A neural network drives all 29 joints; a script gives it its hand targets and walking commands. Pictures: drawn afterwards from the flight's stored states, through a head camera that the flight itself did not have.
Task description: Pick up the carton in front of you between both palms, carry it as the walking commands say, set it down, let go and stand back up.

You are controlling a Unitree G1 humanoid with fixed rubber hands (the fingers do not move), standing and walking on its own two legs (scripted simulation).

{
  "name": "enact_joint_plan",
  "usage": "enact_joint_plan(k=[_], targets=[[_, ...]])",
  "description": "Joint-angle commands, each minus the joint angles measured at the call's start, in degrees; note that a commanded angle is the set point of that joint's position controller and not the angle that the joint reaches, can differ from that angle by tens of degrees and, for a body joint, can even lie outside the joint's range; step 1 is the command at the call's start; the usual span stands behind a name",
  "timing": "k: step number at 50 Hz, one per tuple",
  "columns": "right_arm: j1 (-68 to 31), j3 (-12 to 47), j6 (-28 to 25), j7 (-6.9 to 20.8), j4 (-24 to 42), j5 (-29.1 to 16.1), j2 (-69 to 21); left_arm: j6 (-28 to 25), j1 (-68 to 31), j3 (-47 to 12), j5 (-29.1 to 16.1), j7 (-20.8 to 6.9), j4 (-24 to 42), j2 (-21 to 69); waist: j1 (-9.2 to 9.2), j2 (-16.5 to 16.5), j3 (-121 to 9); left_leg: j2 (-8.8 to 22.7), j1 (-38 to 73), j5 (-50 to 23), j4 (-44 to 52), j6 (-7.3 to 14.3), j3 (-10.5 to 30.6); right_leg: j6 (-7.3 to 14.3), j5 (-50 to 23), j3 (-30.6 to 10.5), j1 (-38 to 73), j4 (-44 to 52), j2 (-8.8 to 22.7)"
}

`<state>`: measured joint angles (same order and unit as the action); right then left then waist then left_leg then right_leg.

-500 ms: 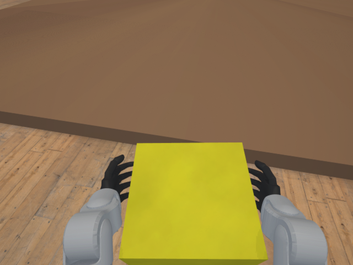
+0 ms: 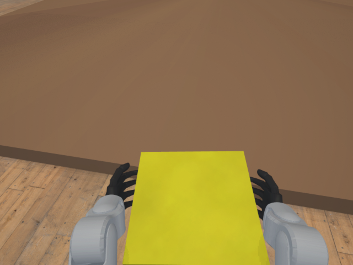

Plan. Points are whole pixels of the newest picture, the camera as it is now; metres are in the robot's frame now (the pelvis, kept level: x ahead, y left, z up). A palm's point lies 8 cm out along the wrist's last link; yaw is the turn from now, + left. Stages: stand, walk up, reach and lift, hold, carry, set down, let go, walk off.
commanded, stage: carry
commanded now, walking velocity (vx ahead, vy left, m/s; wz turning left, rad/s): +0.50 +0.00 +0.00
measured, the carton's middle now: (192, 223) +0.24 +0.00 +0.01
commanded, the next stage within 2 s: none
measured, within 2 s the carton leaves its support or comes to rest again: neither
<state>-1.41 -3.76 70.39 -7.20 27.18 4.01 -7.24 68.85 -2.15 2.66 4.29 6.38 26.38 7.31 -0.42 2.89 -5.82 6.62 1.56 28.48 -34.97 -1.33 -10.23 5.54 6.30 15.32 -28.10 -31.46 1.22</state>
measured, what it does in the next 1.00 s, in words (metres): walks ahead: left foot, then right foot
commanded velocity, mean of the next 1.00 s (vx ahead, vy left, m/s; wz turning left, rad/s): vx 0.15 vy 0.00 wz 0.00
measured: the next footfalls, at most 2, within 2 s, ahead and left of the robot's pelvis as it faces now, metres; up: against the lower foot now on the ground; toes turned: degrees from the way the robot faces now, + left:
left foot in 0.46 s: +0.49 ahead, +0.11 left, +0.00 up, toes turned +9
right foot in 0.74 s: +0.46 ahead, -0.09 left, +0.01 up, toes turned -7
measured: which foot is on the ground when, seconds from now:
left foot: down 0.00-0.00, up 0.02-0.44, down 0.46-1.00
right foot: down 0.00-0.48, up 0.50-0.72, down 0.74-1.00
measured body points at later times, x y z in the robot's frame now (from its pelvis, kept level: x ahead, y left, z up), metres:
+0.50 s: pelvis +0.32 +0.02 +0.00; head +0.33 +0.03 +0.45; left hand +0.63 +0.17 +0.12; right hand +0.61 -0.14 +0.13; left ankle +0.45 +0.10 -0.72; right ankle +0.12 -0.08 -0.68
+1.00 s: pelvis +0.46 +0.02 +0.01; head +0.51 +0.01 +0.46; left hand +0.84 +0.17 +0.15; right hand +0.83 -0.14 +0.15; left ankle +0.45 +0.10 -0.71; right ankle +0.42 -0.09 -0.71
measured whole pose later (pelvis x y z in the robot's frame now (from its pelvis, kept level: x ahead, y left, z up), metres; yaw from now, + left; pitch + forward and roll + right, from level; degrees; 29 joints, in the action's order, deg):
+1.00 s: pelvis +0.46 +0.02 +0.01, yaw -1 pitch +6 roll +0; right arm -37.7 -16.3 71.9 -10.0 7.8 2.2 -4.7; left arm 70.4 -38.3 17.3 2.6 8.8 7.5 5.1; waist -0.2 0.3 -0.1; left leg 1.9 -21.8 17.2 -35.3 3.0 -10.6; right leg 0.6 19.6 5.1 -19.5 -36.2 1.8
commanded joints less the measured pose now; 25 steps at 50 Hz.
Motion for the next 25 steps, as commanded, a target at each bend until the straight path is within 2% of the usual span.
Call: enact_joint_plan(k=[1, 2, 3, 4, 5, 6, 10, 12, 16, 17, 19, 20, 21, 22, 23, 24, 25], targets=[[-25.4, 40.4, -1.1, 11.3, 7.7, -19.7, -47.2, -0.3, -18.8, -38.5, -19.5, -10.4, 2.1, 51.3, -0.86, -18.2, -15.9, -6.7, -38.4, -2.2, -38.4, 0.4, 6.3, 8.7, 7.5, -45.6, 42.9, 20.6, 23.1], [-25.0, 40.8, -1.8, 11.5, 6.5, -19.7, -49.7, -0.8, -19.7, -39.1, -20.1, -10.6, 3.4, 52.8, -0.94, -14.2, -15.9, -3.2, -39.9, -3.2, -41.8, 2.1, 9.4, 7.6, -1.3, -37.5, 41.6, 18.2, 21.8], [-24.4, 41.0, -2.6, 11.6, 6.2, -19.7, -51.7, -1.5, -19.8, -39.8, -20.4, -10.9, 3.6, 54.7, -0.80, -8.2, -16.4, -1.0, -39.7, -6.4, -39.8, 2.9, 10.2, 5.7, -7.6, -32.0, 38.9, 16.5, 20.3], [-24.0, 41.4, -3.4, 11.7, 5.6, -19.4, -53.3, -2.2, -20.5, -40.3, -20.4, -11.2, 4.2, 56.0, -0.74, -4.9, -15.5, 0.8, -38.6, -9.7, -35.7, 3.0, 10.3, 4.0, -10.6, -27.2, 35.5, 16.8, 19.4], [-23.1, 41.6, -4.2, 11.8, 5.2, -19.0, -54.4, -2.8, -20.5, -40.7, -20.5, -11.3, 4.5, 56.5, -0.48, -5.8, -15.4, 1.5, -36.4, -11.9, -31.5, 2.8, 10.0, 1.9, -8.7, -23.2, 32.9, 17.9, 17.9], [-21.9, 41.6, -4.9, 11.7, 4.7, -18.4, -54.8, -3.3, -20.0, -40.9, -20.5, -11.6, 4.7, 56.6, -0.38, -7.0, -15.5, 0.7, -35.1, -13.3, -28.8, 2.5, 8.5, 1.1, -8.2, -20.5, 31.6, 18.8, 16.9], [-18.8, 41.8, -6.4, 10.8, 4.7, -16.3, -53.8, -4.1, -17.6, -41.2, -20.6, -12.3, 5.5, 53.7, -0.40, -10.2, -11.8, -0.2, -38.1, -17.6, -17.0, 1.1, 4.3, 1.7, -6.6, -14.6, 30.8, 21.6, 15.0], [-19.3, 42.2, -6.3, 10.4, 6.2, -16.3, -52.1, -4.0, -17.3, -41.0, -20.5, -12.3, 6.1, 51.6, -0.39, -10.7, -8.8, -0.2, -39.4, -21.1, -10.5, 0.6, 2.7, 1.6, -7.6, -12.1, 31.0, 22.3, 13.8], [-24.4, 42.3, -4.7, 9.4, 9.7, -18.1, -46.5, -2.9, -20.1, -39.3, -20.1, -10.9, 8.2, 45.6, -1.14, -10.7, -3.8, -1.9, -37.9, -25.3, -0.8, 1.3, -0.5, 1.8, -11.5, -8.1, 30.2, 21.5, 12.0], [-26.6, 41.9, -4.1, 9.1, 10.5, -18.6, -44.4, -2.4, -21.8, -38.6, -20.1, -10.2, 8.5, 43.8, -1.22, -11.0, -2.4, -2.6, -36.9, -26.3, 0.8, 1.8, -1.3, 1.7, -14.7, -6.9, 29.7, 20.5, 11.6], [-30.6, 40.6, -2.8, 8.2, 10.6, -19.7, -39.5, -1.4, -25.9, -37.0, -20.0, -8.6, 8.5, 39.7, -1.09, -11.6, -1.6, -3.8, -32.4, -29.8, 3.4, 2.8, -1.8, 0.6, -22.3, -5.0, 28.9, 16.5, 11.1], [-32.2, 39.4, -2.3, 7.5, 9.7, -20.1, -36.7, -0.8, -28.0, -35.9, -19.8, -7.7, 7.8, 37.4, -0.24, -11.9, -2.9, -4.8, -28.2, -30.7, 4.2, 3.2, -2.6, -0.1, -24.7, -3.7, 28.3, 12.3, 10.7], [-33.6, 38.0, -1.8, 6.8, 8.3, -20.0, -33.9, -0.2, -30.4, -34.9, -19.7, -6.7, 6.9, 35.1, 1.05, -11.1, -5.3, -6.7, -21.1, -32.0, 6.1, 3.4, -4.2, -1.4, -26.5, -1.5, 26.8, 5.6, 9.3], [-35.4, 36.5, -1.4, 6.1, 6.6, -19.8, -31.1, 0.3, -32.9, -33.8, -19.4, -5.7, 5.6, 32.6, 1.99, -8.0, -8.0, -8.6, -13.0, -33.9, 9.1, 3.6, -5.6, -2.9, -26.1, -0.1, 24.6, -3.2, 6.7], [-37.8, 34.7, -0.9, 5.3, 4.7, -19.6, -28.8, 0.9, -36.2, -32.4, -18.9, -4.7, 4.2, 29.8, 3.41, -3.5, -11.7, -1.9, -3.0, -45.0, 8.1, 3.6, 1.6, -4.6, -11.3, -1.3, 18.2, -13.5, 4.6], [-40.6, 32.6, -0.4, 4.5, 2.8, -19.2, -26.5, 1.8, -39.4, -32.3, -19.5, -3.7, 3.2, 30.0, 3.52, 7.6, -20.5, 13.2, 13.1, -58.8, 5.1, 12.2, 21.3, -6.5, 11.7, -4.4, 4.9, -29.7, -0.2], [-42.0, 32.0, -0.1, 3.7, 1.0, -20.5, -26.4, 2.4, -40.3, -31.3, -20.2, -2.8, 1.6, 28.7, 3.70, 12.5, -23.5, 16.8, 12.9, -56.0, 11.0, 17.4, 30.7, -6.2, 28.6, -9.0, -1.0, -40.3, -4.0]])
